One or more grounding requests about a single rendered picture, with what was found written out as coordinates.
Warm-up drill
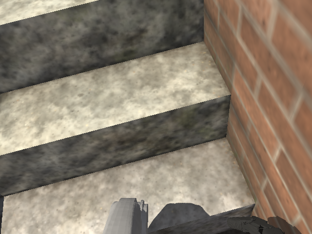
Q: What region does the robot right hand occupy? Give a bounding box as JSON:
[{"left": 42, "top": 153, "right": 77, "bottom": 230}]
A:
[{"left": 227, "top": 215, "right": 285, "bottom": 234}]

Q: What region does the robot left thigh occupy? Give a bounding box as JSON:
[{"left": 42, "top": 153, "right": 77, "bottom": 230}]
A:
[{"left": 102, "top": 198, "right": 148, "bottom": 234}]

